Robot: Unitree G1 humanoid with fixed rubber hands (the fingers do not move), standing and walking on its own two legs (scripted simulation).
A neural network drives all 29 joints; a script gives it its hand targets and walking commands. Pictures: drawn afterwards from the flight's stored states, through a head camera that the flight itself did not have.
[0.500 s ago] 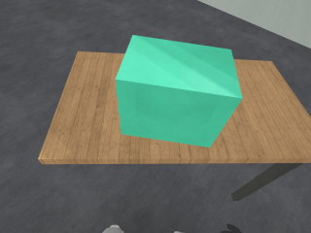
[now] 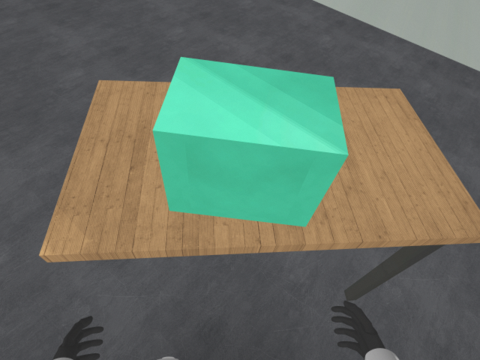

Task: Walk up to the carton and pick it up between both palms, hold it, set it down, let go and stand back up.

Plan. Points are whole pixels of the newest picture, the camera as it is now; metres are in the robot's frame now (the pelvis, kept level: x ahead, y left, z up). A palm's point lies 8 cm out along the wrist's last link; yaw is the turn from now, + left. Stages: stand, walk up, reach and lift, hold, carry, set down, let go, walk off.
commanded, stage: reach and lift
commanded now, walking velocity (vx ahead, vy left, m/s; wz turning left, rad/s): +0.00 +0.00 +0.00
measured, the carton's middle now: (247, 147) +0.50 +0.00 +0.04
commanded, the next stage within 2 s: none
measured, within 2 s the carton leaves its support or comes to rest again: neither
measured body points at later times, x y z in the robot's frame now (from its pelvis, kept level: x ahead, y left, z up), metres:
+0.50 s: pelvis +0.03 +0.04 +0.02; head +0.03 +0.06 +0.47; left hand +0.18 +0.26 -0.07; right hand +0.19 -0.21 -0.05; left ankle +0.04 +0.17 -0.72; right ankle +0.01 -0.07 -0.72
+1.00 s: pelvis +0.04 +0.04 +0.02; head +0.03 +0.05 +0.47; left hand +0.21 +0.25 -0.03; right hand +0.20 -0.23 -0.02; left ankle +0.04 +0.17 -0.72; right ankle +0.01 -0.07 -0.72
